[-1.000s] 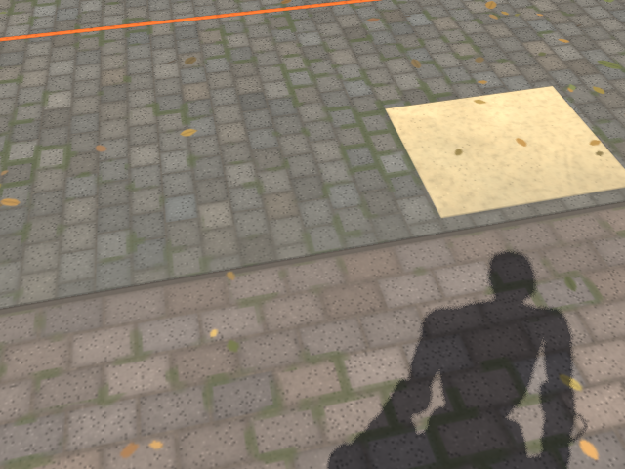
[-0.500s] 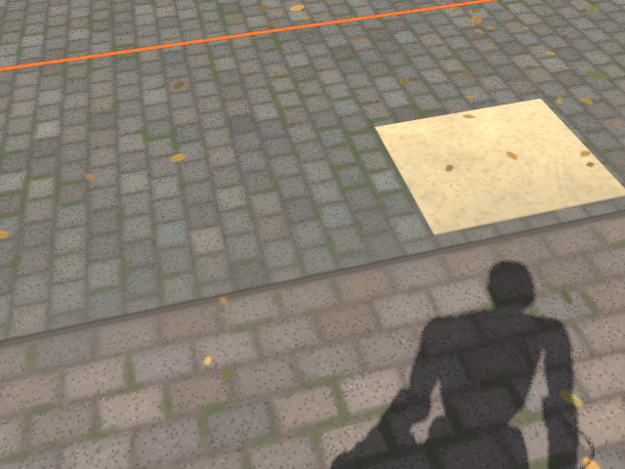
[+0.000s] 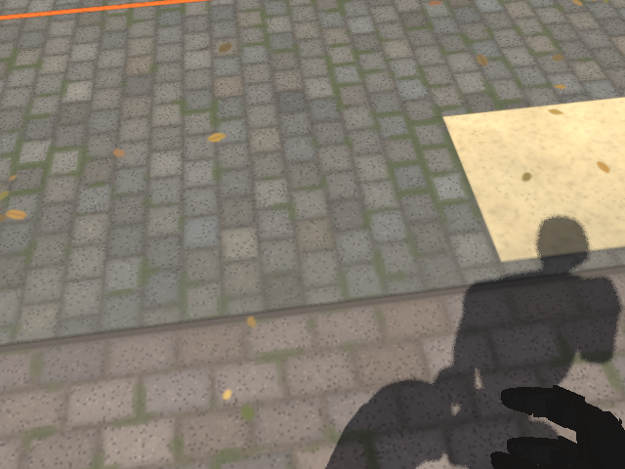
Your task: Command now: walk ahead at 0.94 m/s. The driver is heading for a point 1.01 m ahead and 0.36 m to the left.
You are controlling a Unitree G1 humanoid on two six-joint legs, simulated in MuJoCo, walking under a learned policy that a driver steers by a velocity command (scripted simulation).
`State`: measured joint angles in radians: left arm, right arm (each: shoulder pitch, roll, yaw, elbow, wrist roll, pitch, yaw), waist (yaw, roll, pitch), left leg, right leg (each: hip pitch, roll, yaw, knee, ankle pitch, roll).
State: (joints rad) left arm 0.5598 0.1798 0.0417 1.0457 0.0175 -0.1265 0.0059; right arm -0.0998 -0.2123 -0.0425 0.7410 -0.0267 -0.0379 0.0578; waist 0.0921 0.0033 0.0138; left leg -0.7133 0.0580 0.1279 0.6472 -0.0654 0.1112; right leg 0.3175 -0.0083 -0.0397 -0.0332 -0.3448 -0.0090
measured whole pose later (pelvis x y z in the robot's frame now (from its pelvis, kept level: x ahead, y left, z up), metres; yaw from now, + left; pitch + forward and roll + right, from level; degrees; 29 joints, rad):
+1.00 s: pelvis +0.96 +0.13 -0.02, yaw +23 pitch -1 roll -2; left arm 0.47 0.21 0.04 0.98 0.03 -0.08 0.02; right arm 0.09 -0.26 -0.04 0.76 -0.01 -0.04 0.05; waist -0.02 0.04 0.03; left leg -0.51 -0.06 0.17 0.67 -0.17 0.23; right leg 0.19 -0.03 -0.32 0.75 -0.28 0.03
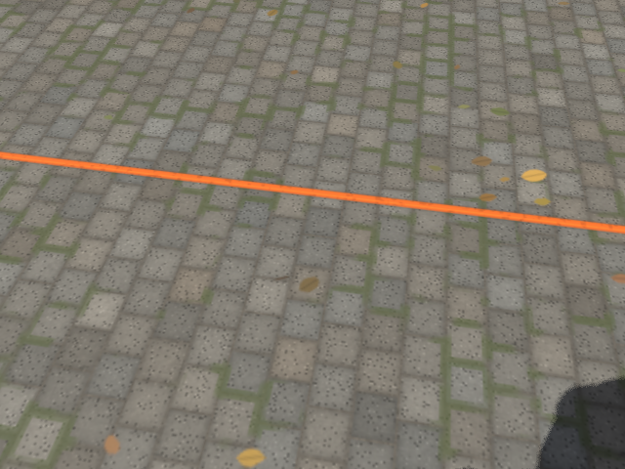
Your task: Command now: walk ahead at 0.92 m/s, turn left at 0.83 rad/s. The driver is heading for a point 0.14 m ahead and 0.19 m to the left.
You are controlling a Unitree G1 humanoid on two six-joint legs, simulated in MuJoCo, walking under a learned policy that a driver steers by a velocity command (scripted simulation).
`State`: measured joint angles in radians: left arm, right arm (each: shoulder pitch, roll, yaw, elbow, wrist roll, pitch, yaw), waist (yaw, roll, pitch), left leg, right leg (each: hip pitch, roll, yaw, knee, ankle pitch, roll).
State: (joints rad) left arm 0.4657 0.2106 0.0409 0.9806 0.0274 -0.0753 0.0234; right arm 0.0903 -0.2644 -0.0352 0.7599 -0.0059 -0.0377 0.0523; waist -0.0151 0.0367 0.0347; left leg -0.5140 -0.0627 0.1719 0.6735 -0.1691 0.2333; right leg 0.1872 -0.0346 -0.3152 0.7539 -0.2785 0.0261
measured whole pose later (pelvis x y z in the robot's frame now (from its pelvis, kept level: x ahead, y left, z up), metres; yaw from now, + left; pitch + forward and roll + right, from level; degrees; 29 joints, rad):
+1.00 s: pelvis +0.40 +0.02 +0.04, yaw +13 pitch -1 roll +0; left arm 0.27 0.22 0.00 0.99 0.01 -0.01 0.00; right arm 0.32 -0.19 0.01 1.06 -0.01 -0.02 -0.03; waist 0.02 -0.02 -0.01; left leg -0.13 -0.04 -0.03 0.40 -0.26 0.02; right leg -0.27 0.03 -0.04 0.38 -0.10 -0.05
